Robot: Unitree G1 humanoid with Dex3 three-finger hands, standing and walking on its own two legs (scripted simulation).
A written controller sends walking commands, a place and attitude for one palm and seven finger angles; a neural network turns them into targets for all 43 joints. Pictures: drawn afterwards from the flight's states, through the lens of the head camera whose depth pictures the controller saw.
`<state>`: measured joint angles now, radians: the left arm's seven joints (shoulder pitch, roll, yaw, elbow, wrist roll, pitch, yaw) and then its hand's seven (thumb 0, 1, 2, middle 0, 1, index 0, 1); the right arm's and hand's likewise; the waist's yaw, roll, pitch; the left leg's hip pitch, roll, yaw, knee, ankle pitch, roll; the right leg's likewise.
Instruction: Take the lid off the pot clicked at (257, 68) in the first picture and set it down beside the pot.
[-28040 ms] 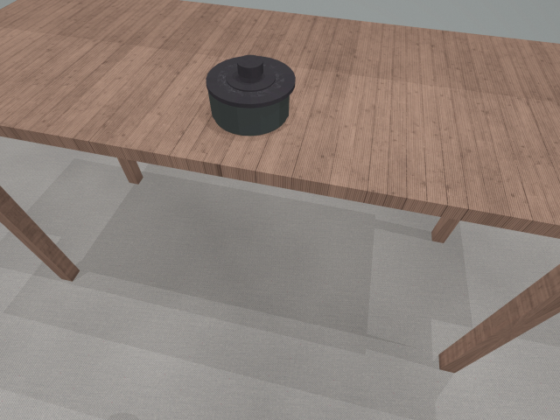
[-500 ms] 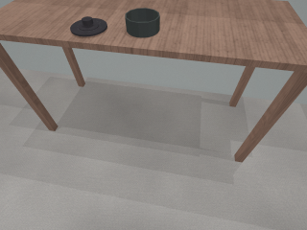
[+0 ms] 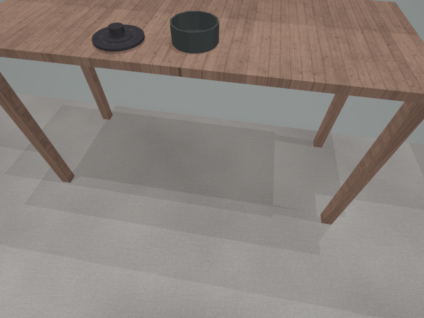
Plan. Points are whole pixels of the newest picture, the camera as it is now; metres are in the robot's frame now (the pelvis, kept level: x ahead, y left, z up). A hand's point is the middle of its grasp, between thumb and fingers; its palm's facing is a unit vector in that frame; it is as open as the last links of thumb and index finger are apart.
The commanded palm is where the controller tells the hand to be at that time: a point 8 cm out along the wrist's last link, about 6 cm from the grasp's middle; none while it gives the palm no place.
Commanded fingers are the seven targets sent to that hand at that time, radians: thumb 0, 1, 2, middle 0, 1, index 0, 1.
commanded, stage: let the arm hang, fingers relaxed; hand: left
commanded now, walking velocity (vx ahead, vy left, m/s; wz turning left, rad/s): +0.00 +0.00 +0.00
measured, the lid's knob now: (116, 29) +0.88 +0.33 +0.10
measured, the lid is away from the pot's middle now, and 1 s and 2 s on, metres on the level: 0.24 0.24 0.24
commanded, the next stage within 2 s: look to check the result in 0.28 s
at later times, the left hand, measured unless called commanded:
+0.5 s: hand out of the picture -0.01 +0.18 -0.18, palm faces +0.01 -0.98 -0.19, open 7.3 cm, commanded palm none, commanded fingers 0.00 0.90 0.90 -0.20 -0.30 -0.20 -0.30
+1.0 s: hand out of the picture -0.03 +0.17 -0.18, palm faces +0.01 -0.98 -0.18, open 7.3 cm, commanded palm none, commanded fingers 0.00 0.90 0.90 -0.20 -0.30 -0.20 -0.30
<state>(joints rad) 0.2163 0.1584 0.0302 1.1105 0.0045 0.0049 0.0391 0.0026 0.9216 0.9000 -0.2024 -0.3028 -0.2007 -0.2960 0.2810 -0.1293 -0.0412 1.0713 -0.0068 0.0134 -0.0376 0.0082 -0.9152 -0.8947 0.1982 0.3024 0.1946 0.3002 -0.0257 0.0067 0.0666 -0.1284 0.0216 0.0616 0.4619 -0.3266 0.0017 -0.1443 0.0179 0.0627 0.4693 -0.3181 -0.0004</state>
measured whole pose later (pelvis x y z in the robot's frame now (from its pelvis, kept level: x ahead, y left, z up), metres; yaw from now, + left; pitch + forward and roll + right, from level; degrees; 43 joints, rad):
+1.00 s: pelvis -0.02 +0.01 +0.00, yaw -1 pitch -1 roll +0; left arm 0.27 0.12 0.02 1.16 0.01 0.00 0.04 0.01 0.92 0.90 -0.20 -0.30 -0.20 -0.30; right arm 0.31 -0.10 -0.04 1.11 0.00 0.01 -0.04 0.01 -0.91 -0.89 0.20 0.30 0.19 0.30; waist -0.03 0.00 0.06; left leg -0.14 0.02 0.08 0.44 -0.28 0.01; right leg -0.16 0.01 0.08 0.44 -0.27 0.01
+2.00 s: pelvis -0.02 +0.01 +0.00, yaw -1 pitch -1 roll +0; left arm 0.26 0.13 0.02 1.15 0.01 0.00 0.04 0.01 0.92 0.90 -0.20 -0.30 -0.20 -0.30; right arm 0.30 -0.10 -0.04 1.11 0.00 0.00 -0.04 0.01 -0.91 -0.89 0.20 0.30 0.19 0.30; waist -0.03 0.01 0.06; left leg -0.13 0.01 0.08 0.43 -0.28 0.01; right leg -0.16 0.01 0.08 0.44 -0.27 0.01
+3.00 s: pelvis -0.03 +0.00 +0.00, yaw -1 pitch -1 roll +0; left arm 0.27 0.12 0.02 1.15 0.01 -0.01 0.04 0.01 0.92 0.90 -0.20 -0.30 -0.20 -0.30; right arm 0.30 -0.09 -0.04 1.12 0.00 0.00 -0.04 0.01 -0.91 -0.89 0.20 0.30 0.19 0.30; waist -0.03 0.01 0.07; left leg -0.14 0.02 0.08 0.43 -0.27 0.01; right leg -0.16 0.02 0.08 0.44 -0.26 0.01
